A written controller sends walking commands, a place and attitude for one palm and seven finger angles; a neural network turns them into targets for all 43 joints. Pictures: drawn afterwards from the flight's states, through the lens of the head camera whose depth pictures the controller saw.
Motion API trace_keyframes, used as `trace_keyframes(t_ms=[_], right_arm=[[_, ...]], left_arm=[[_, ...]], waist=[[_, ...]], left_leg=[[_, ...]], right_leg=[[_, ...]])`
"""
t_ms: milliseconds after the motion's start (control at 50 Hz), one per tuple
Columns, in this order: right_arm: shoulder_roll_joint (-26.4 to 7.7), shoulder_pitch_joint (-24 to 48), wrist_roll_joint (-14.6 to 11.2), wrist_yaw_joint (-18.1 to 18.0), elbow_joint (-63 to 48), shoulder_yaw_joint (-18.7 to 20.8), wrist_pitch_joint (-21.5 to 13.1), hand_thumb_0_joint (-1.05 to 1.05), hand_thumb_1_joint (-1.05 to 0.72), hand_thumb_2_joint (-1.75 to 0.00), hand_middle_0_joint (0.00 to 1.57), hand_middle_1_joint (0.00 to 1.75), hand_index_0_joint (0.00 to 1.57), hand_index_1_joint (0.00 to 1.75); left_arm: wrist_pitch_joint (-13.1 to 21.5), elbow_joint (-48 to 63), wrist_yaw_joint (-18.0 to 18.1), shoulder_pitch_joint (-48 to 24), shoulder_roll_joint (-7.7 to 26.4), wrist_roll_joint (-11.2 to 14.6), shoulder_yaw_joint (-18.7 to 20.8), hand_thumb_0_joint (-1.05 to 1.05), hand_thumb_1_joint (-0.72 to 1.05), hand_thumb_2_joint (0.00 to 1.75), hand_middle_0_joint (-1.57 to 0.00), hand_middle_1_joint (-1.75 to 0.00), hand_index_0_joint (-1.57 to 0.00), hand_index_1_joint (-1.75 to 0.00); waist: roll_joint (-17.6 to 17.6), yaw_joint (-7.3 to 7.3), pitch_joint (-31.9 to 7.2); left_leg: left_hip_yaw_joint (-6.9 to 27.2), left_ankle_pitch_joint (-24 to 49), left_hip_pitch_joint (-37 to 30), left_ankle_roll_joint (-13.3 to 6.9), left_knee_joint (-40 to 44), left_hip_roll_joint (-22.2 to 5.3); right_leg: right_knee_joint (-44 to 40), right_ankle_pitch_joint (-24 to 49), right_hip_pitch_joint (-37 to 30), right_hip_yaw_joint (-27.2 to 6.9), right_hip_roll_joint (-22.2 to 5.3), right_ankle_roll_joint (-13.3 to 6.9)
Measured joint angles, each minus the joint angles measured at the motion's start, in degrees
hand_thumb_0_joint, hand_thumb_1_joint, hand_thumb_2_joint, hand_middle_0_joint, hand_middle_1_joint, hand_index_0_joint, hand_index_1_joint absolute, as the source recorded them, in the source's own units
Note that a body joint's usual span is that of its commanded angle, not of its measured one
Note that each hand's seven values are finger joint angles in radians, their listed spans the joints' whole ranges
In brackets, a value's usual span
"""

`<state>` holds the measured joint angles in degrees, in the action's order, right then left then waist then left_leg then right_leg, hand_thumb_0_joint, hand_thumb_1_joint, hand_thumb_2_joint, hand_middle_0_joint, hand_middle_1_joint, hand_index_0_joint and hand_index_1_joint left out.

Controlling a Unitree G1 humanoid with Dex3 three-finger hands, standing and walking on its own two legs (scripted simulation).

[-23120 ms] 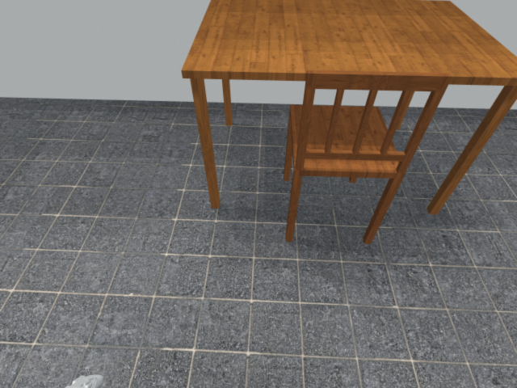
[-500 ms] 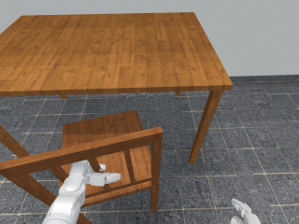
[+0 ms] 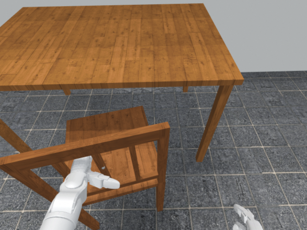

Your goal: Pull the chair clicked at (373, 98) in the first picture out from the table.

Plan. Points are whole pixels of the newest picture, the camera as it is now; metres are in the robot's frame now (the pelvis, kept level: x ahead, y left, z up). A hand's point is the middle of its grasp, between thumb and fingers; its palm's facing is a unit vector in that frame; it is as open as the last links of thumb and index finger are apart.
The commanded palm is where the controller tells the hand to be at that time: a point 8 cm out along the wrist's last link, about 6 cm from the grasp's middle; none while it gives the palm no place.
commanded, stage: draw the fingers out of the gap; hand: left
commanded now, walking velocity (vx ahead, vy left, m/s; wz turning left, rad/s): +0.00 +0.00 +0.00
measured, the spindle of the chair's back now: (104, 170) +0.31 +0.16 -0.07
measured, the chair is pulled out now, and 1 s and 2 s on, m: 0.16 0.16 0.16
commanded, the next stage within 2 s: draw the hand back to the body in 0.76 s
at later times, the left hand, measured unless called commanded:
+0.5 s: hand (97, 199) +0.22 +0.15 -0.03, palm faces +0.05 -0.98 -0.18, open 17.5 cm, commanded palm +0.19 +0.20 -0.01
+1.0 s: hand (92, 218) +0.17 +0.15 -0.01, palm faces +0.10 -0.99 -0.08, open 17.5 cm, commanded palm +0.13 +0.21 +0.02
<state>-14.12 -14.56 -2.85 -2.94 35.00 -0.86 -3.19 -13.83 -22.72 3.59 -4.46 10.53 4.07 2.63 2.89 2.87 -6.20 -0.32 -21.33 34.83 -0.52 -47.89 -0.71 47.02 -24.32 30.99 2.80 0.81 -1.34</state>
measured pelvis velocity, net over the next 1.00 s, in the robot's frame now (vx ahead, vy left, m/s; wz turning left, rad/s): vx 0.01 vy -0.01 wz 0.03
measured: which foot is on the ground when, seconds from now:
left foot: down 0.00-1.00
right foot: down 0.00-1.00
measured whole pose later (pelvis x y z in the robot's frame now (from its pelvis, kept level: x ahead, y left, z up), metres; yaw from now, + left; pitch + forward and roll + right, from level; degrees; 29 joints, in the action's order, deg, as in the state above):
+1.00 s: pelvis +0.01 -0.01 -0.03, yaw +2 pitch +10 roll -1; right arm -12.8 -15.6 -1.8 -3.6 30.1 -0.2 -12.7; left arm 0.5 14.3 -0.5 37.8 10.8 8.1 -0.8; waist 2.5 1.1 -9.3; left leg 2.4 -26.5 42.2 0.4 -58.3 -0.7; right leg 56.5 -30.0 36.9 5.5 0.8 -2.3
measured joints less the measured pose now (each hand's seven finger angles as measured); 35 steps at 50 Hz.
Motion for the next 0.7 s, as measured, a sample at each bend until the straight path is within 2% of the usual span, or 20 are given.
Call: trace_keyframes(t_ms=[100,220,480,700], right_arm=[[-0.36,-0.46,0.16,0.32,-0.62,0.29,0.25,0.01,-0.91,-0.90,0.20,0.30,0.20,0.30],[-0.40,-1.14,0.26,0.36,-2.14,0.59,-0.06,0.01,-0.91,-0.90,0.20,0.30,0.20,0.30],[-0.10,0.16,0.56,-0.27,-4.59,-0.10,-3.36,0.01,-0.91,-0.90,0.20,0.30,0.20,0.30],[0.56,0.19,0.90,-0.72,-6.76,-0.99,-4.96,0.01,-0.91,-0.90,0.20,0.30,0.20,0.30]], left_arm=[[0.28,0.36,-0.22,1.49,-0.14,-0.08,0.49,-0.01,-0.54,0.20,-0.01,-0.03,-0.01,-0.03],[0.77,7.46,-0.27,9.95,-0.37,0.16,-0.51,-0.01,-0.54,0.20,-0.01,-0.01,-0.01,-0.01],[0.73,21.20,-0.66,24.38,0.52,0.22,-3.55,-0.01,-0.54,0.20,-0.02,0.00,-0.01,0.00],[-0.16,29.52,-0.60,32.36,0.47,-0.52,-5.56,-0.01,-0.54,0.20,-0.01,0.00,-0.01,0.00]], waist=[[-0.24,0.23,-0.60],[-0.35,0.33,-1.07],[-0.09,-0.72,-1.62],[0.07,-1.29,-2.23]], left_leg=[[-0.33,-0.18,0.40,0.04,-0.10,-0.07],[-0.66,-0.81,-0.23,0.11,-0.20,-0.24],[0.78,-2.34,0.60,0.29,-2.70,0.14],[1.85,-3.44,2.42,0.46,-5.27,0.42]], right_leg=[[0.39,-0.21,0.66,-0.34,0.05,-0.04],[0.59,-0.74,0.23,-0.69,0.20,-0.08],[2.47,-2.56,0.18,0.75,-0.10,-0.27],[4.74,-3.94,1.41,1.82,-0.32,-0.47]])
